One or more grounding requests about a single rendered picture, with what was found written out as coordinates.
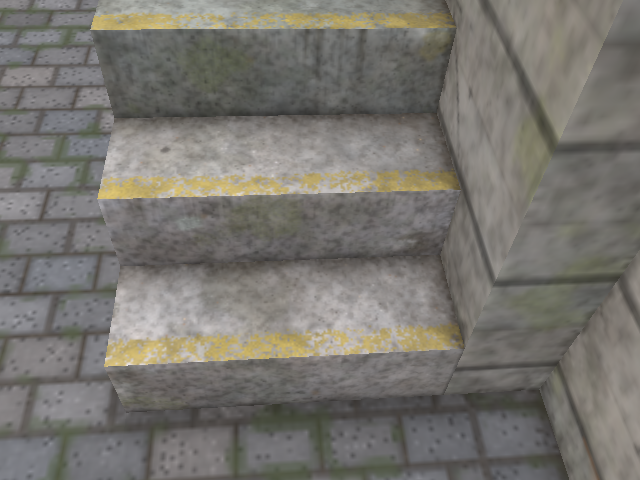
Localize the stairs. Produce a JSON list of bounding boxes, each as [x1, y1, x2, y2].
[[90, 0, 465, 413]]

